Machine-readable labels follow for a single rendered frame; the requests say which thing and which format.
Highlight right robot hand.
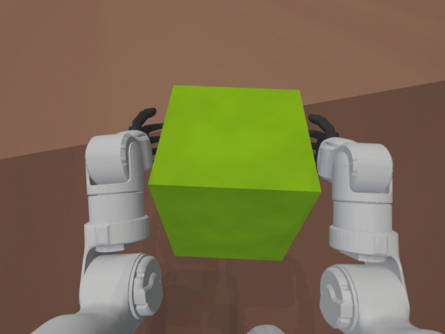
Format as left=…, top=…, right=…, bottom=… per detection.
left=308, top=114, right=339, bottom=172

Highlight carton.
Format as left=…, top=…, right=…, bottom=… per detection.
left=148, top=85, right=321, bottom=261

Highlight robot left forearm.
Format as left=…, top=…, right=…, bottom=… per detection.
left=79, top=130, right=153, bottom=307

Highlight robot left upper arm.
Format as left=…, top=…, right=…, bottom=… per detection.
left=31, top=253, right=163, bottom=334

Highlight robot right upper arm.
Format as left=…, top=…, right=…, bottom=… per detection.
left=320, top=264, right=443, bottom=334

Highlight robot right forearm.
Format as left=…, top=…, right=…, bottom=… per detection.
left=317, top=137, right=410, bottom=316

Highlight left robot hand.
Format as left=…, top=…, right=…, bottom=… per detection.
left=129, top=108, right=163, bottom=163

